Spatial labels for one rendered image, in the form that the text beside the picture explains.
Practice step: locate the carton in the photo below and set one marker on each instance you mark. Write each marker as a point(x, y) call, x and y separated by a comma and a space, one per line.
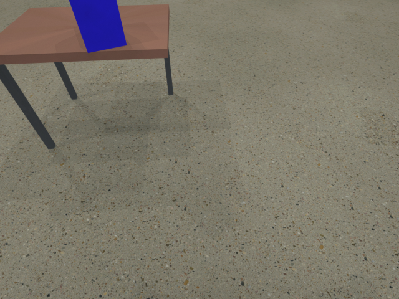
point(99, 23)

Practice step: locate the table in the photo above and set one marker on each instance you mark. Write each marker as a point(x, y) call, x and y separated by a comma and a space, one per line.
point(51, 34)

